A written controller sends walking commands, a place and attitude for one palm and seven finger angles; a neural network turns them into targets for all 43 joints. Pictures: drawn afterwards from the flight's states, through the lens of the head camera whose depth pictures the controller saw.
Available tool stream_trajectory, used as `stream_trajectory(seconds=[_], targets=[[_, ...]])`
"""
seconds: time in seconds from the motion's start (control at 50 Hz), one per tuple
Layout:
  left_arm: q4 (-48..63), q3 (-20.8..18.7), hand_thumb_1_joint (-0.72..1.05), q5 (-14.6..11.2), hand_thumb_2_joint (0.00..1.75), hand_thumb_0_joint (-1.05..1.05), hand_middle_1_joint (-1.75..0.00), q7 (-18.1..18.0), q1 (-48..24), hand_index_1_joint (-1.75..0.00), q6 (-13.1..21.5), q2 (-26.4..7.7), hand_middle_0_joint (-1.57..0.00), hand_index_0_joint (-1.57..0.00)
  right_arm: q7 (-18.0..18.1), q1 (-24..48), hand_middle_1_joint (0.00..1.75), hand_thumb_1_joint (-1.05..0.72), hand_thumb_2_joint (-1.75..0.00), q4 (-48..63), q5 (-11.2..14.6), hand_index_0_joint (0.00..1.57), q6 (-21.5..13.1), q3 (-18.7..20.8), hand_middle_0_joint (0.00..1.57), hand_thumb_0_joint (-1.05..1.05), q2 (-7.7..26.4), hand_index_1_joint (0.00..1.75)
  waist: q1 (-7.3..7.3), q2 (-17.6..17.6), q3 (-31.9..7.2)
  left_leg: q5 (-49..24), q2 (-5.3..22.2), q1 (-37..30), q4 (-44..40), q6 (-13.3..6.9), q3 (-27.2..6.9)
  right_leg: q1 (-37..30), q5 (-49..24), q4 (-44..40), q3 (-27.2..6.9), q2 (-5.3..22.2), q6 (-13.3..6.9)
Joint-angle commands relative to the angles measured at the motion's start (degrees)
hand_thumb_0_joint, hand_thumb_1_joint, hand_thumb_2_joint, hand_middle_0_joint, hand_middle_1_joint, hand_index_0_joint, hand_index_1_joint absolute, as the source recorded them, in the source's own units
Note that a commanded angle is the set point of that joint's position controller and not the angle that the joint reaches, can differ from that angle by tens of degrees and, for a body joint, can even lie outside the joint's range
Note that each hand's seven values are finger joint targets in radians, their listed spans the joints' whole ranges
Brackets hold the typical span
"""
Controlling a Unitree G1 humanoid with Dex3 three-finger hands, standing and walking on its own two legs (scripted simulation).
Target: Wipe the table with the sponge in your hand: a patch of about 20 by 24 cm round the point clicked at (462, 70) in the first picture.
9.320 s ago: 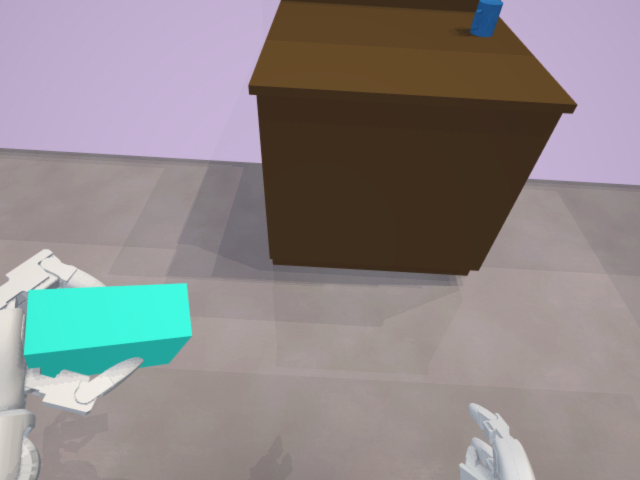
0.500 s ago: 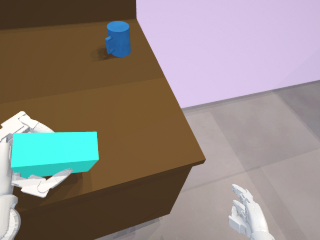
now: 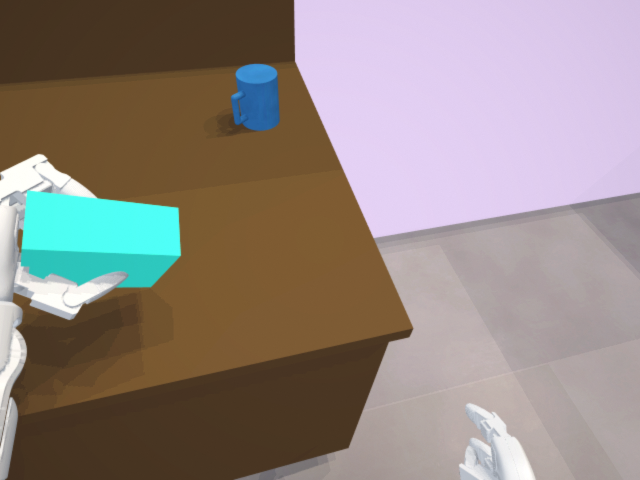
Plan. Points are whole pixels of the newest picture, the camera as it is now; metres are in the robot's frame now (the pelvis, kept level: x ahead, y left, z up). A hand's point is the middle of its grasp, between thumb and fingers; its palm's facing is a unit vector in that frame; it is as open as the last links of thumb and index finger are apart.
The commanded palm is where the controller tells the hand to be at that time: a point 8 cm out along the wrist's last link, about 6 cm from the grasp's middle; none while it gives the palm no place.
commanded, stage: turn the palm down, sponge in hand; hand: left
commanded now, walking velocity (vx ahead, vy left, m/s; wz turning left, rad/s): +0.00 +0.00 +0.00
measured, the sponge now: (122, 248) +0.28 +0.25 +0.16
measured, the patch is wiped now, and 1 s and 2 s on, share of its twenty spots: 0.00 0.00 0.00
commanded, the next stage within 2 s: none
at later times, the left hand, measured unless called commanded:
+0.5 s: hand (78, 285) +0.23 +0.26 +0.17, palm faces +0.34 -0.53 -0.78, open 9.6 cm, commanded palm +0.19 +0.26 +0.22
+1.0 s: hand (96, 280) +0.24 +0.25 +0.17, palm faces +0.15 -0.36 -0.92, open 9.6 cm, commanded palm +0.20 +0.26 +0.25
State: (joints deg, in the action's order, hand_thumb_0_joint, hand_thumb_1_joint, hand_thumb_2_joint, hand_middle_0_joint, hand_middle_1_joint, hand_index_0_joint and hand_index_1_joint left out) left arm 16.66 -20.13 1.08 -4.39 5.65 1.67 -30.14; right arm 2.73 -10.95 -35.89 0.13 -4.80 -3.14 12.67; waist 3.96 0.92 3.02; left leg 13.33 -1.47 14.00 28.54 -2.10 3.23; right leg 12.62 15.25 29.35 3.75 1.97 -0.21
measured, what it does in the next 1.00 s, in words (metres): stands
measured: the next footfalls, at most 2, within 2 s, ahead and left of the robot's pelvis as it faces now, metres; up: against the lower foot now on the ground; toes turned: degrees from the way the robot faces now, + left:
none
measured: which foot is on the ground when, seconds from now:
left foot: down 0.00-1.00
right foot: down 0.00-1.00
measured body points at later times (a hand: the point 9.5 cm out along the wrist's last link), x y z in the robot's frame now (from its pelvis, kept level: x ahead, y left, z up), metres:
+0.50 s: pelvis +0.02 -0.06 +0.00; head +0.02 -0.10 +0.45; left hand +0.21 +0.29 +0.21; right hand +0.24 -0.28 -0.10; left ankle +0.02 +0.09 -0.74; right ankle +0.00 -0.12 -0.74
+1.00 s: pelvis +0.02 -0.03 +0.00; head +0.02 -0.08 +0.44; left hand +0.23 +0.27 +0.22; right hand +0.23 -0.27 -0.10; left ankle +0.02 +0.09 -0.74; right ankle +0.00 -0.12 -0.74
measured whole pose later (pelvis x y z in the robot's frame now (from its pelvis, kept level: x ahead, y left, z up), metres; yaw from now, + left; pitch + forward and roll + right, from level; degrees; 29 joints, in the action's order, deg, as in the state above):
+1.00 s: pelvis +0.02 -0.03 +0.00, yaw -1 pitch +0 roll +1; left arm 25.5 -14.1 20.3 4.1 16.5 -18.6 -39.1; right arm 6.6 -8.2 -33.3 3.7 0.8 -0.8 17.7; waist 5.8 -6.3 -0.2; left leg 15.6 0.7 14.3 30.2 -0.1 2.4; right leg 13.3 17.9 31.4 3.9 -0.3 -2.1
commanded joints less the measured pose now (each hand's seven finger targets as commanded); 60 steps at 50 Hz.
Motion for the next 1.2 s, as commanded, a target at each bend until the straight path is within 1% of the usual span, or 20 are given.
stream_trajectory(seconds=[0.0,0.06,0.1,0.16,0.2,0.28,0.34,0.4,0.46,0.54,0.56,0.66,0.68,0.8,0.92,1.02,1.06,1.08,1.12,1.18], targets=[[9.74,-0.79,0.1,-3.16,1.3,0.0,-1.6,2.6,-2.52,-1.6,-9.3,-5.09,-1.2,-1.2,-0.4,10.6,0.3,-0.9,-0.9,8.55,1.98,0.2,-2.56,3.77,0.2,0.0,10.1,0.3,0.94,-7.2,-10.03,-4.69,3.03,-5.79,-8.52,3.88,-5.56,-1.39,-7.67,-3.41,1.33,-2.65,-2.21],[16.25,2.36,0.1,3.96,1.3,0.0,-1.6,4.21,4.34,-1.6,-14.61,-6.23,-1.2,-1.2,-1.55,13.93,0.3,-0.9,-0.9,11.53,2.72,0.2,-0.6,2.51,0.2,0.0,9.43,0.3,0.7,-5.82,-7.46,-8.78,3.1,-4.29,-7.83,1.95,-3.57,-1.61,-7.95,-3.79,1.27,-3.39,-2.26],[22.11,-1.39,0.1,6.56,1.3,0.0,-1.6,3.91,7.76,-1.6,-12.84,-9.93,-1.2,-1.2,-1.34,12.48,0.3,-0.9,-0.9,12.35,1.29,0.2,0.07,2.76,0.2,0.0,9.01,0.3,0.38,-2.11,-8.23,-12.35,3.09,-4.67,-6.85,1.32,-3.14,-1.79,-8.75,-4.64,1.6,-3.38,-1.71],[27.64,-12.9,0.1,3.55,1.3,0.0,-1.6,1.51,4.52,-1.6,-7.3,-19.07,-1.2,-1.2,0.09,12.82,0.3,-0.9,-0.9,12.31,0.88,0.2,0.05,3.22,0.2,0.0,8.94,0.3,0.73,0.91,-13.89,-10.29,2.74,-6.79,-5.42,0.92,-2.67,-2.2,-5.51,-5.63,0.65,-3.78,-0.8],[25.44,-13.23,0.1,2.37,1.3,0.0,-1.6,-0.87,5.51,-1.6,-2.77,-16.28,-1.2,-1.2,0.56,9.86,0.3,-0.9,-0.9,10.67,0.28,0.2,-0.94,3.56,0.2,0.0,6.89,0.3,1.05,0.52,-13.8,-12.75,2.37,-7.22,-4.18,1.23,-2.21,-2.55,-7.36,-5.84,0.48,-3.86,-0.81],[20.36,-11.02,0.1,5.49,1.3,0.0,-1.6,-4.65,-0.41,-1.6,-1.56,-16.27,-1.2,-1.2,0.33,7.46,0.3,-0.9,-0.9,7.21,0.44,0.2,-0.96,4.52,0.2,0.0,7.21,0.3,-0.13,-12.14,-12.28,-12.57,1.15,-6.75,-2.02,1.39,-0.94,-1.73,-8.05,-6.97,-1.16,-2.44,-1.2],[12.86,-8.68,0.1,7.59,1.3,0.0,-1.6,-2.3,0.88,-1.6,-7.26,-17.98,-1.2,-1.2,1.07,8.04,0.3,-0.9,-0.9,6.85,0.82,0.2,0.43,4.84,0.2,0.0,9.0,0.3,-0.5,-12.24,-10.15,-10.95,1.01,-4.53,-1.19,1.09,-0.28,-2.53,-9.51,-7.41,-3.02,-0.93,-0.62],[9.02,-4.33,0.1,7.65,1.3,0.0,-1.6,3.46,-1.32,-1.6,-12.84,-17.7,-1.2,-1.2,2.52,10.59,0.3,-0.9,-0.9,7.95,2.19,0.2,0.84,4.14,0.2,0.0,9.84,0.3,-1.06,-3.63,-7.84,-7.53,1.35,-2.66,-0.75,0.72,-0.89,-2.81,-9.86,-8.77,-5.91,0.85,1.39],[13.95,-1.8,0.1,8.89,1.3,0.0,-1.6,8.77,-4.16,-1.6,-12.91,-18.87,-1.2,-1.2,3.33,14.82,0.3,-0.9,-0.9,10.32,3.62,0.2,0.32,3.14,0.2,0.0,9.0,0.3,-0.55,0.23,-7.95,-6.96,1.06,-2.08,0.31,0.37,-1.54,-3.68,-9.13,-8.94,-9.19,2.14,2.51],[19.25,-9.38,0.1,9.93,1.3,0.0,-1.6,9.96,0.95,-1.6,-5.56,-24.68,-1.2,-1.2,3.68,10.57,0.3,-0.9,-0.9,10.67,1.87,0.2,0.09,4.43,0.2,0.0,8.38,0.3,1.13,4.2,-15.06,-10.69,1.03,-1.46,2.06,0.27,-3.02,-7.77,-20.39,-5.11,-9.27,3.11,3.98],[20.91,-13.82,0.1,9.87,1.3,0.0,-1.6,8.58,1.14,-1.6,-4.32,-28.81,-1.2,-1.2,3.6,11.65,0.3,-0.9,-0.9,10.66,2.1,0.2,-0.39,4.38,0.2,0.0,8.4,0.3,2.33,1.61,-15.05,-11.31,0.93,-1.89,2.26,0.69,-2.86,-8.35,-20.08,-4.98,-10.37,2.99,2.99],[17.96,-17.46,0.1,10.83,1.3,0.0,-1.6,0.16,6.83,-1.6,-4.51,-26.7,-1.2,-1.2,2.09,8.71,0.3,-0.9,-0.9,9.35,2.39,0.2,0.23,5.74,0.2,0.0,7.87,0.3,3.23,-8.7,-13.57,-12.96,1.01,-1.13,2.64,1.59,-1.66,-6.15,-21.37,-3.74,-8.46,2.03,1.03],[16.53,-14.56,0.1,10.84,1.3,0.0,-1.6,-1.01,6.45,-1.6,-5.92,-22.98,-1.2,-1.2,1.71,7.8,0.3,-0.9,-0.9,9.34,2.39,0.2,0.66,5.78,0.2,0.0,7.68,0.3,2.54,-7.31,-12.92,-12.5,1.64,0.3,2.69,1.82,-1.79,-6.08,-21.83,-3.55,-7.87,2.77,1.38],[10.53,-7.43,0.1,15.1,1.3,0.0,-1.6,1.13,4.55,-1.6,-19.59,-24.65,-1.2,-1.2,2.42,10.74,0.3,-0.9,-0.9,11.07,3.87,0.2,3.92,5.29,0.2,0.0,10.89,0.3,1.53,-0.29,-8.93,-8.88,1.79,2.61,1.43,0.76,-1.35,-4.06,-17.23,-3.71,-7.6,2.36,2.9],[26.75,-0.95,0.1,20.27,1.3,0.0,-1.6,7.26,-1.91,-1.6,-15.47,-23.95,-1.2,-1.2,4.21,14.19,0.3,-0.9,-0.9,14.67,3.47,0.2,1.83,3.54,0.2,0.0,9.06,0.3,1.25,-2.86,-15.54,-13.61,0.9,-5.33,0.24,-1.14,-1.92,-1.56,-14.32,-3.57,-4.63,-0.64,1.46],[29.23,-8.18,0.1,25.29,1.3,0.0,-1.6,2.55,0.4,-1.6,-12.0,-28.17,-1.2,-1.2,3.98,12.21,0.3,-0.9,-0.9,12.94,2.01,0.2,1.07,3.59,0.2,0.0,8.19,0.3,3.13,-5.79,-18.11,-17.14,1.39,-6.58,-1.41,-0.16,-3.06,-3.63,-13.94,-3.38,-2.56,-1.65,-0.11],[23.02,-11.79,0.1,26.59,1.3,0.0,-1.6,-0.56,-0.46,-1.6,-15.09,-29.76,-1.2,-1.2,3.05,14.52,0.3,-0.9,-0.9,11.12,2.69,0.2,1.66,3.38,0.2,0.0,8.21,0.3,4.5,-10.65,-14.15,-15.68,1.45,-4.45,-2.77,1.22,-3.68,-4.05,-10.89,-4.53,-3.97,-2.15,-1.63],[22.22,-6.97,0.1,26.47,1.3,0.0,-1.6,-1.69,-3.4,-1.6,-16.36,-24.61,-1.2,-1.2,2.59,13.63,0.3,-0.9,-0.9,10.98,2.74,0.2,2.41,3.35,0.2,0.0,7.71,0.3,3.51,-10.49,-14.08,-15.96,2.32,-4.28,-3.38,1.65,-3.35,-4.64,-10.9,-4.51,-2.51,-1.46,-1.46],[17.23,-5.26,0.1,26.37,1.3,0.0,-1.6,-2.59,-4.95,-1.6,-20.26,-24.03,-1.2,-1.2,2.06,14.24,0.3,-0.9,-0.9,10.18,2.94,0.2,3.88,3.78,0.2,0.0,9.04,0.3,3.53,-10.4,-12.42,-14.52,2.85,-3.73,-4.65,2.32,-3.35,-4.75,-9.19,-5.67,-3.01,-1.29,-1.49],[13.97,-1.71,0.1,27.36,1.3,0.0,-1.6,0.17,-7.78,-1.6,-24.38,-22.93,-1.2,-1.2,1.88,17.82,0.3,-0.9,-0.9,10.69,3.73,0.2,5.24,2.44,0.2,0.0,9.59,0.3,2.93,-4.99,-8.9,-10.96,2.99,-2.49,-7.11,2.18,-3.64,-3.94,-6.3,-7.24,-2.15,-1.77,-1.2]])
